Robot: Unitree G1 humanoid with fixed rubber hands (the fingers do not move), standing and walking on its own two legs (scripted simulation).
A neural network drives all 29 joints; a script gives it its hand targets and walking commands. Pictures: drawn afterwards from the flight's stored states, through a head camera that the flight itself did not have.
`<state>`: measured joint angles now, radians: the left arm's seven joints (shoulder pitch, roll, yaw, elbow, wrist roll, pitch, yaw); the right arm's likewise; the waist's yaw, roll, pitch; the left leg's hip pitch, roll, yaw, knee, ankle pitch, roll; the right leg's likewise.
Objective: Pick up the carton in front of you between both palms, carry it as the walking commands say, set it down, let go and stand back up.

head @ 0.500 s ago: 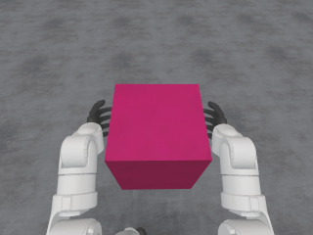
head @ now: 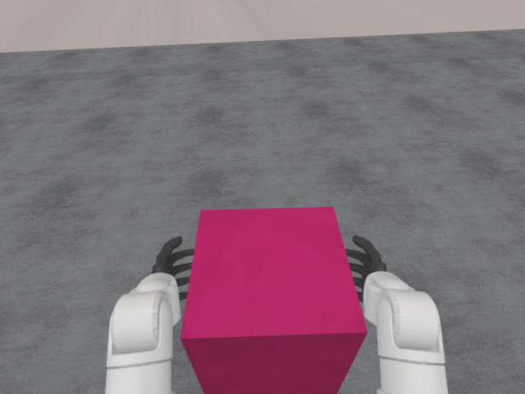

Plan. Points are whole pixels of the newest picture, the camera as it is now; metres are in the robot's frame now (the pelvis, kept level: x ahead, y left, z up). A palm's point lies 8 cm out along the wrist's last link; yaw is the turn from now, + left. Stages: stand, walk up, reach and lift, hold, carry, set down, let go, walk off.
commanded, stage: carry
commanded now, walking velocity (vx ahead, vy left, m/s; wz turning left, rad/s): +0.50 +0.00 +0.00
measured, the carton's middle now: (269, 306) +0.27 +0.00 +0.00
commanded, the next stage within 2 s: none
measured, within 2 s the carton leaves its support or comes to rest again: neither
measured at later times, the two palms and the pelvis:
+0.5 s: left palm (181, 163) +0.55 +0.18 +0.09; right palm (324, 160) +0.54 -0.12 +0.10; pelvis +0.29 +0.03 +0.00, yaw -2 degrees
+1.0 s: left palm (216, 105) +0.85 +0.13 +0.08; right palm (321, 106) +0.85 -0.17 +0.07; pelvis +0.59 -0.02 +0.00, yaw +1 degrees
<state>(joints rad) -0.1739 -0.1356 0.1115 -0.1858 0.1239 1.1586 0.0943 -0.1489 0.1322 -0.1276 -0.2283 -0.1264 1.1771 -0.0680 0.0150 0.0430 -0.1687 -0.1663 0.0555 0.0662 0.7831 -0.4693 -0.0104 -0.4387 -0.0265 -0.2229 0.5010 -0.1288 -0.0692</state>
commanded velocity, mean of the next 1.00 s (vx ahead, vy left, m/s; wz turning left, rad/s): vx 0.50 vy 0.00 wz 0.00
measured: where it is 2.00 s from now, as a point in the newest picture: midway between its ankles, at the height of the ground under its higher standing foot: (261, 224)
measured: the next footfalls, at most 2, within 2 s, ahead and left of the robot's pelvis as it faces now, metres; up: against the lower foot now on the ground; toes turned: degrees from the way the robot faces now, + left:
left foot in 0.44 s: +0.42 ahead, +0.12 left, +0.00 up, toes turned +10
right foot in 0.90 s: +0.70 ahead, -0.11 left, +0.00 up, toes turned -13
